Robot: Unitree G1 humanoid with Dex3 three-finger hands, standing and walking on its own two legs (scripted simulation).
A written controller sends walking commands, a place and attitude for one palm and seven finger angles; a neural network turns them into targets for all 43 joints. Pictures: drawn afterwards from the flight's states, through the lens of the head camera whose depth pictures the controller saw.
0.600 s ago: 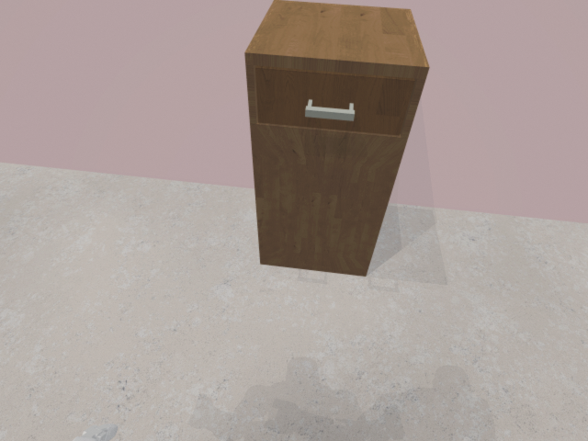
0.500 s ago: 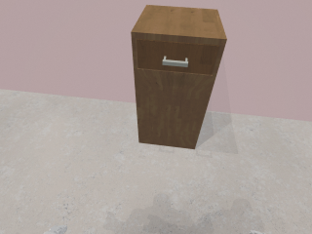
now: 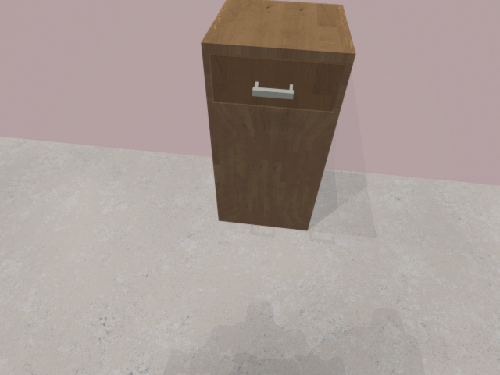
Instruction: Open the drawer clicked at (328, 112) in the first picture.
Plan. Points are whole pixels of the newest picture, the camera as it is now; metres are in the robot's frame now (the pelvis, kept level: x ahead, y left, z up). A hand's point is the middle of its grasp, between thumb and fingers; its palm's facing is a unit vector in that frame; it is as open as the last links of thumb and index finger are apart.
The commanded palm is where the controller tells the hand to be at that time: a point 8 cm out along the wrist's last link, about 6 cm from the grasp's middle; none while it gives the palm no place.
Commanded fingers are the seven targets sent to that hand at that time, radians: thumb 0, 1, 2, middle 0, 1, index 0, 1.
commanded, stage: stand and wait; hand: left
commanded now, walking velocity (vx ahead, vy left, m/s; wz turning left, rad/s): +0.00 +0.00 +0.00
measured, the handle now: (273, 89) +0.91 -0.02 +0.00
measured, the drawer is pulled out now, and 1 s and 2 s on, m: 0.00 0.00 0.00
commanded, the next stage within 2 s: look at it before walking up in 0.22 s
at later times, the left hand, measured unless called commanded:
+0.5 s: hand out of the picture +0.08 +0.24 -0.15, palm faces -0.03 -0.94 -0.33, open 7.4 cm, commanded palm none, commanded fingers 0.00 0.90 0.90 -0.20 -0.30 -0.20 -0.30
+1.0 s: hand out of the picture +0.08 +0.24 -0.15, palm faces -0.02 -0.94 -0.33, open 7.4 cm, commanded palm none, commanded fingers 0.00 0.90 0.90 -0.20 -0.30 -0.20 -0.30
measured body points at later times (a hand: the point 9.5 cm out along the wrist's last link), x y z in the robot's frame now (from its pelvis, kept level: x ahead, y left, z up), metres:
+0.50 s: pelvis +0.00 -0.01 +0.00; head +0.00 -0.01 +0.45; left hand +0.08 +0.29 -0.13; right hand +0.07 -0.30 -0.13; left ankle +0.01 +0.12 -0.74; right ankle +0.01 -0.12 -0.74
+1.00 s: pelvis +0.01 +0.00 +0.00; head +0.01 +0.00 +0.45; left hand +0.08 +0.29 -0.13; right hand +0.09 -0.30 -0.13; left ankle +0.01 +0.12 -0.74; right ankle +0.01 -0.12 -0.74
